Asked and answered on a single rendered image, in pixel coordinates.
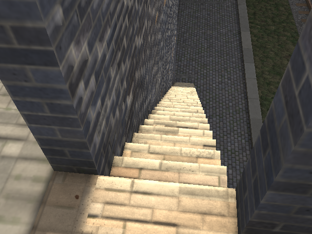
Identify stairs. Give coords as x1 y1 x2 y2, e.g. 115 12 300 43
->
109 82 227 188

